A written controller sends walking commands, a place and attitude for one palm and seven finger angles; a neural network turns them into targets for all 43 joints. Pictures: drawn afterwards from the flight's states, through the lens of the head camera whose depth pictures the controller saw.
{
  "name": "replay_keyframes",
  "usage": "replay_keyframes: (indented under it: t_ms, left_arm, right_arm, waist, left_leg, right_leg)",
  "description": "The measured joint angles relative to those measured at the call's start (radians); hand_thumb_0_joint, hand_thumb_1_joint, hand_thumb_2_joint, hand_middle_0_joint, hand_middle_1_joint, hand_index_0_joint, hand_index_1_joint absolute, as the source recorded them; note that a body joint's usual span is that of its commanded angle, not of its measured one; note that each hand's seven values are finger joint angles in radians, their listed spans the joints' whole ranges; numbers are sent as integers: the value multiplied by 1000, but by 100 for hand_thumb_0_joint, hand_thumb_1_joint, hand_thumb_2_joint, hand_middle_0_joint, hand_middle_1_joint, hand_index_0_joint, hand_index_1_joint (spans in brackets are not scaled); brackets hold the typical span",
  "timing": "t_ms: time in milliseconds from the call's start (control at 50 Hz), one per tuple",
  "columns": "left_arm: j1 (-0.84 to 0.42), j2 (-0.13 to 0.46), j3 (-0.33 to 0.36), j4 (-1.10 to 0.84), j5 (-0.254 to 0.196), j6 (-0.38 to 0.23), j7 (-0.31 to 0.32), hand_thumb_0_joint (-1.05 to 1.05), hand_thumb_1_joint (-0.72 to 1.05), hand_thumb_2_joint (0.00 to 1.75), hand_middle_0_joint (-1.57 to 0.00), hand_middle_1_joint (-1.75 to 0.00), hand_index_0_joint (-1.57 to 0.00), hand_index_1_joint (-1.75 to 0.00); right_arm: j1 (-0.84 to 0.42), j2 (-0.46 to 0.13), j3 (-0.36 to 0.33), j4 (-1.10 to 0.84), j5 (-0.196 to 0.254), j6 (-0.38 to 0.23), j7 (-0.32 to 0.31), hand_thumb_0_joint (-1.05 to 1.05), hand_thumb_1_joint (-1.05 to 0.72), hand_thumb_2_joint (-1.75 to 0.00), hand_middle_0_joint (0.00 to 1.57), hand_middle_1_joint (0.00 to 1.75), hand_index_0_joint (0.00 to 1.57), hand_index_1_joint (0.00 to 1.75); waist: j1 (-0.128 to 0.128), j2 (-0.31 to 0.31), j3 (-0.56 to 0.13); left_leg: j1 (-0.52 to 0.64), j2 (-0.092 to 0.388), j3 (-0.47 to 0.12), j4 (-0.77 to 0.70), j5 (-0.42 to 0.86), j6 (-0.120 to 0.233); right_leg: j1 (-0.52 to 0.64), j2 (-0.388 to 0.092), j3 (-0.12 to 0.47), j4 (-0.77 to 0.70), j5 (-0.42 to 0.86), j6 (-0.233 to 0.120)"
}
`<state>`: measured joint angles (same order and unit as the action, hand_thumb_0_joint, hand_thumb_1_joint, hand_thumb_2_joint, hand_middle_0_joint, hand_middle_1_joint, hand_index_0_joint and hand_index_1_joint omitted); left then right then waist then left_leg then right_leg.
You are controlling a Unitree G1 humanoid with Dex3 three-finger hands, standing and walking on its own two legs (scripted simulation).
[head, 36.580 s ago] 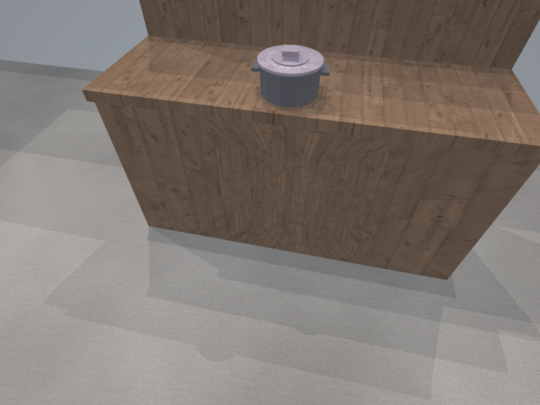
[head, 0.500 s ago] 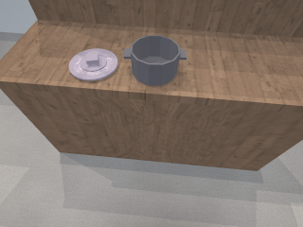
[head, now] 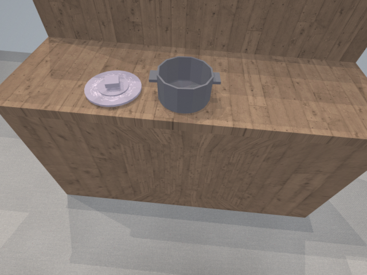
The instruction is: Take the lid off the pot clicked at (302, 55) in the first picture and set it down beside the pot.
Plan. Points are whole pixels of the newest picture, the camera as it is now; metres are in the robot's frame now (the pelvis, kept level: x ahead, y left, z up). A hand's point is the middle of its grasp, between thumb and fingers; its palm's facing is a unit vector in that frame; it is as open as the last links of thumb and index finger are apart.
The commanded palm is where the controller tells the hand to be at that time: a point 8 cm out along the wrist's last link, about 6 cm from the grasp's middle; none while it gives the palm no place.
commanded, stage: let the arm hang, fingers relaxed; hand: left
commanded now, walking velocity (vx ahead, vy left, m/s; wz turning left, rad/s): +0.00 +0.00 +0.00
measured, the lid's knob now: (112, 81) +0.70 +0.27 +0.00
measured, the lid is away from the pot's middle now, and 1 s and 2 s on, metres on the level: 0.25 0.25 0.25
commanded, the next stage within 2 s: look to check the result in 0.56 s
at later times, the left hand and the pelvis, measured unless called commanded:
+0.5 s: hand out of the picture -0.01 +0.17 -0.18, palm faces +0.05 -0.99 -0.16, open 7.3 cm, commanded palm none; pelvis -0.01 +0.01 +0.00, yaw +0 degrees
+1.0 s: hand out of the picture -0.01 +0.18 -0.18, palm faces +0.05 -0.98 -0.17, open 7.3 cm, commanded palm none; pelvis +0.00 +0.02 +0.00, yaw +0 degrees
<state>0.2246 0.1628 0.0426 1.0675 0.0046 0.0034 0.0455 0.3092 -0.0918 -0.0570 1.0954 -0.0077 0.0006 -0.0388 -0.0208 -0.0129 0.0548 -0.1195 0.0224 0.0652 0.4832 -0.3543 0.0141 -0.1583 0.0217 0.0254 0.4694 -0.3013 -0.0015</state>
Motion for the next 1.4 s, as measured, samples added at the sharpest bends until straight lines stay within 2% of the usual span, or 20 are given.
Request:
replay_keyframes:
  t_ms: [460,1400]
  left_arm:
    - [57,-29,-11,47,3,-1,0,1,93,90,-20,-30,-20,-30]
    - [56,-40,-9,54,3,0,4,2,93,90,-20,-30,-20,-30]
  right_arm:
    - [1,12,4,16,3,-8,-6,1,-91,-90,20,30,20,30]
    - [2,17,7,22,3,-14,-10,0,-91,-90,20,30,20,30]
  waist:
    - [10,-12,9]
    - [8,-4,15]
  left_leg:
    - [-4,-16,6,-3,8,16]
    - [-1,-33,13,-8,10,31]
  right_leg:
    - [-4,-16,6,-2,9,16]
    - [-8,-33,13,4,6,30]
